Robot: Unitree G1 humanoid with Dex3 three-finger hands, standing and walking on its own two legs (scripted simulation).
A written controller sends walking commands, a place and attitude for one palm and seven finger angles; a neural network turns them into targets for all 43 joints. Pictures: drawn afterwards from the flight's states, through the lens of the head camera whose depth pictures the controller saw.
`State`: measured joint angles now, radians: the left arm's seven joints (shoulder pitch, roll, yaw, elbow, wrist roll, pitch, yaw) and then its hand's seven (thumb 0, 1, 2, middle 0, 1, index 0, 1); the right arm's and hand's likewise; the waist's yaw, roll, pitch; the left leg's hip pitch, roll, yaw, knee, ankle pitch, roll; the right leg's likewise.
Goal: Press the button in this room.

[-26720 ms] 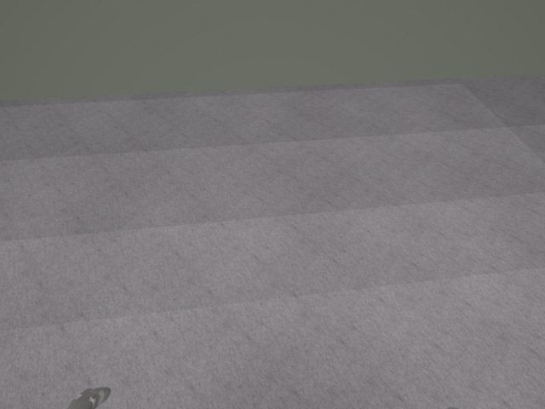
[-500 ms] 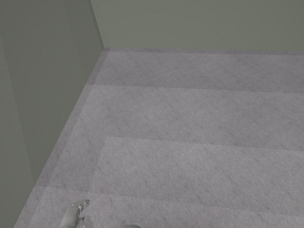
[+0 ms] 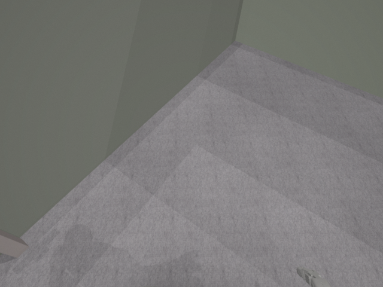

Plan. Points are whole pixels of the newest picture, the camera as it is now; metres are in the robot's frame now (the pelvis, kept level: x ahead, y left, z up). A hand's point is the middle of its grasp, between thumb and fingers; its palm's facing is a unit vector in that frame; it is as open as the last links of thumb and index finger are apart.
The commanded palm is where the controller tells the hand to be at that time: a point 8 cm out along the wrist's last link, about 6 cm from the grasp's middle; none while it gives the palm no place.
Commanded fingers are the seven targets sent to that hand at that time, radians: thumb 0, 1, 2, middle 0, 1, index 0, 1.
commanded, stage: turn to face it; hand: left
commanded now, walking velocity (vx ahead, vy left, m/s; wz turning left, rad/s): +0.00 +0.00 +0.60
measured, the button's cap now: out of the picture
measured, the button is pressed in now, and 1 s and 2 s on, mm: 0 0 0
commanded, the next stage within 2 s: take the last steps up to it in 1.62 s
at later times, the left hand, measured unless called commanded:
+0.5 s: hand out of the picture +0.10 +0.20 -0.13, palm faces +0.25 -0.92 -0.29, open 7.3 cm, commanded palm none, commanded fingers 0.00 0.90 0.90 -0.20 -0.30 -0.20 -0.30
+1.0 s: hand out of the picture -0.14 +0.19 -0.18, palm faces +0.59 -0.76 -0.26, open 7.3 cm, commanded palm none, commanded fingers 0.00 0.90 0.90 -0.20 -0.30 -0.20 -0.30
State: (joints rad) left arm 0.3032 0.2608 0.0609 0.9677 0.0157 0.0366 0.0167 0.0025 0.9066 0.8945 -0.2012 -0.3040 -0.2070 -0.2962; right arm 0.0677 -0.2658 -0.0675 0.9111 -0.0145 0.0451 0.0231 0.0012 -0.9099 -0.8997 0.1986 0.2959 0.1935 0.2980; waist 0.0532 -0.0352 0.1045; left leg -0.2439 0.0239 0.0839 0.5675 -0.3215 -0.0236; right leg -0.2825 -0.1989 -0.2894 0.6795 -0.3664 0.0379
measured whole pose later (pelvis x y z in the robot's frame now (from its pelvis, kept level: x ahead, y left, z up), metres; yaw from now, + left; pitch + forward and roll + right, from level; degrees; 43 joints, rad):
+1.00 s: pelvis -0.04 -0.01 +0.00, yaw +34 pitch -1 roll +0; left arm 0.24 0.29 0.08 0.95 0.01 0.07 0.02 0.00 0.91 0.89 -0.20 -0.30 -0.21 -0.30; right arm 0.13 -0.24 -0.07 0.92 -0.02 0.03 0.02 0.00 -0.91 -0.90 0.20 0.30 0.20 0.30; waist 0.03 -0.07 0.10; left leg -0.29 0.02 0.07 0.65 -0.33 0.02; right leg -0.37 -0.18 -0.17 0.90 -0.53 0.07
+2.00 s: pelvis -0.06 -0.01 +0.02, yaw +59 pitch -1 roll -2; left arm 0.33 0.24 0.05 1.08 0.02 0.04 -0.01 0.01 0.91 0.89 -0.20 -0.30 -0.20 -0.30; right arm 0.25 -0.16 -0.04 1.02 -0.03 -0.03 -0.01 0.00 -0.91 -0.90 0.20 0.30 0.20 0.30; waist 0.02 -0.03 0.02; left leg -0.09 0.03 0.04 0.44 -0.33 0.03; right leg -0.41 -0.08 -0.10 0.99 -0.43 0.03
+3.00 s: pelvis +0.13 +0.24 +0.02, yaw +59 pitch -1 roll -1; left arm 0.29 0.16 0.04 1.12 0.01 -0.01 0.02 0.00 0.91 0.90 -0.20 -0.30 -0.20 -0.30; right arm 0.21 -0.15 -0.05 1.05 -0.02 -0.07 -0.04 -0.03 -0.96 -0.90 0.20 0.30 0.20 0.30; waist 0.01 -0.02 0.04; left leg -0.18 0.04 0.16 0.42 -0.22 0.04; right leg -0.41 -0.08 -0.07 0.95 -0.36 0.03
